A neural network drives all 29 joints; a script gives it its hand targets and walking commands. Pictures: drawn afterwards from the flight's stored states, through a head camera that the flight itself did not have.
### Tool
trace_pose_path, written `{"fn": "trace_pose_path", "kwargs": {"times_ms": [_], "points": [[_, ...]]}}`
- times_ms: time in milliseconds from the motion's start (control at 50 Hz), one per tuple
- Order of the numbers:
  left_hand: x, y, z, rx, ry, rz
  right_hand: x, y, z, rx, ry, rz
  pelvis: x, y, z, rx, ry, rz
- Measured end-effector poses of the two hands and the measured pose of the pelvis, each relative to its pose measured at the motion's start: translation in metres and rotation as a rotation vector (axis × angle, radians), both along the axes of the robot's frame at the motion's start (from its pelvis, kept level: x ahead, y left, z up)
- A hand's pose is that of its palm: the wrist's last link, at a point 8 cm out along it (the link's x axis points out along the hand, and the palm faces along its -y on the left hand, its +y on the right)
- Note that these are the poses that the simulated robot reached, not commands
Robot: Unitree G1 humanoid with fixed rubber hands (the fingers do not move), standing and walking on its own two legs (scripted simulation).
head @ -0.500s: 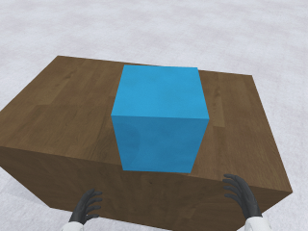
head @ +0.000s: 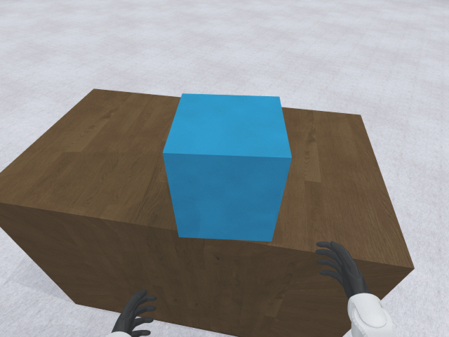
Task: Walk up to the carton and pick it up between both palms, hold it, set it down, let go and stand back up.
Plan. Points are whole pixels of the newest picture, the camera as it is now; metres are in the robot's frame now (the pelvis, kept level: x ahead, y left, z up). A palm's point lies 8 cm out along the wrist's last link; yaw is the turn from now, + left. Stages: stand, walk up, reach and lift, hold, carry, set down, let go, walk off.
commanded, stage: let go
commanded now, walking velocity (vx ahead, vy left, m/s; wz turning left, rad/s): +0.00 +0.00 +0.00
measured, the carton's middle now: (227, 168) +0.44 +0.03 +0.06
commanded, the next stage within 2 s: stand in 0.20 s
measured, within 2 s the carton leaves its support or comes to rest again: neither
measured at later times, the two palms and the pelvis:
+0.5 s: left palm out of the picture +0.08 +0.26 -0.12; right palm out of the picture +0.12 -0.23 -0.09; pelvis -0.04 +0.01 -0.01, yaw -7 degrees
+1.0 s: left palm out of the picture +0.08 +0.19 -0.12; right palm out of the picture -0.08 -0.24 -0.15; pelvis -0.06 +0.00 -0.01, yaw -10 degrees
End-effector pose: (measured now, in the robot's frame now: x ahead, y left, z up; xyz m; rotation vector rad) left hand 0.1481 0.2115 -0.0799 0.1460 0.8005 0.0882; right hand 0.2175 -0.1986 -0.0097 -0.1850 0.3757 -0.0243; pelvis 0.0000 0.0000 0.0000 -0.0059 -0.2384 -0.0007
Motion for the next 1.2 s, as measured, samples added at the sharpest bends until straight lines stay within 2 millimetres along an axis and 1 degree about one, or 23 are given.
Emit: {"fn": "trace_pose_path", "kwargs": {"times_ms": [200, 240, 300, 360, 380, 420, 460, 500, 560, 620, 660, 720, 760, 800, 860, 920, 980, 1040, 1120, 1200], "points": [[-0.023, -0.007, -0.004, 0.028, -0.009, 0.03, -0.001, -0.005, -0.002, 0.02, -0.022, 0.043, -0.004, -0.02, -0.003, 0.006, -0.024, 0.022], [-0.028, -0.006, -0.004, 0.02, -0.02, 0.045, 0.0, -0.007, -0.002, 0.017, -0.022, 0.063, -0.006, -0.021, -0.005, 0.006, 0.027, 0.002], [-0.048, 0.008, -0.011, 0.045, 0.044, 0.044, 0.0, -0.009, -0.001, 0.024, -0.011, 0.078, -0.016, -0.018, -0.005, 0.006, 0.108, -0.033], [-0.065, 0.026, -0.019, 0.084, 0.131, 0.013, -0.005, -0.01, -0.006, 0.013, 0.016, 0.052, -0.026, -0.01, -0.006, 0.0, 0.172, -0.073], [-0.068, 0.031, -0.022, 0.091, 0.152, 0.006, -0.01, -0.013, -0.013, 0.004, 0.053, 0.027, -0.028, -0.007, -0.007, -0.004, 0.186, -0.08], [-0.068, 0.04, -0.029, 0.087, 0.171, -0.001, -0.031, -0.021, -0.036, -0.024, 0.162, -0.029, -0.032, 0.0, -0.011, -0.02, 0.209, -0.091], [-0.066, 0.046, -0.037, 0.077, 0.18, -0.005, -0.063, -0.029, -0.06, -0.044, 0.301, -0.09, -0.036, 0.005, -0.014, -0.003, 0.208, -0.109], [-0.066, 0.048, -0.041, 0.074, 0.214, -0.028, -0.098, -0.036, -0.077, -0.049, 0.411, -0.151, -0.036, 0.011, -0.014, -0.003, 0.221, -0.125], [-0.063, 0.046, -0.042, 0.083, 0.254, -0.069, -0.147, -0.044, -0.095, -0.044, 0.531, -0.236, -0.036, 0.017, -0.013, 0.001, 0.234, -0.147], [-0.054, 0.041, -0.044, 0.096, 0.264, -0.108, -0.19, -0.045, -0.107, -0.025, 0.622, -0.299, -0.038, 0.017, -0.012, 0.015, 0.246, -0.156], [-0.048, 0.035, -0.044, 0.098, 0.26, -0.123, -0.213, -0.045, -0.114, -0.007, 0.671, -0.325, -0.04, 0.016, -0.013, 0.024, 0.253, -0.162], [-0.04, 0.021, -0.045, 0.097, 0.25, -0.15, -0.239, -0.044, -0.124, 0.028, 0.718, -0.355, -0.044, 0.011, -0.015, 0.043, 0.257, -0.171], [-0.037, 0.01, -0.045, 0.101, 0.242, -0.167, -0.252, -0.043, -0.133, 0.058, 0.739, -0.367, -0.047, 0.007, -0.018, 0.06, 0.256, -0.173], [-0.038, -0.003, -0.04, 0.097, 0.235, -0.179, -0.264, -0.042, -0.14, 0.083, 0.77, -0.375, -0.05, 0.006, -0.015, 0.029, 0.246, -0.171], [-0.042, -0.017, -0.033, 0.09, 0.214, -0.193, -0.279, -0.039, -0.142, 0.108, 0.81, -0.389, -0.052, 0.003, -0.01, 0.033, 0.239, -0.177], [-0.048, -0.025, -0.032, 0.077, 0.202, -0.189, -0.289, -0.039, -0.141, 0.106, 0.833, -0.39, -0.055, 0.002, -0.008, 0.028, 0.228, -0.174], [-0.059, -0.024, -0.037, 0.062, 0.219, -0.171, -0.297, -0.042, -0.138, 0.087, 0.843, -0.399, -0.057, 0.002, -0.007, 0.03, 0.215, -0.18], [-0.074, -0.018, -0.043, 0.049, 0.257, -0.148, -0.304, -0.044, -0.133, 0.071, 0.855, -0.412, -0.06, 0.002, -0.005, 0.029, 0.211, -0.18], [-0.097, -0.006, -0.051, 0.053, 0.321, -0.132, -0.312, -0.042, -0.13, 0.058, 0.877, -0.424, -0.065, 0.005, -0.004, 0.028, 0.214, -0.184], [-0.123, 0.01, -0.056, 0.077, 0.399, -0.117, -0.32, -0.036, -0.132, 0.064, 0.901, -0.435, -0.068, 0.008, -0.004, 0.03, 0.227, -0.19]]}}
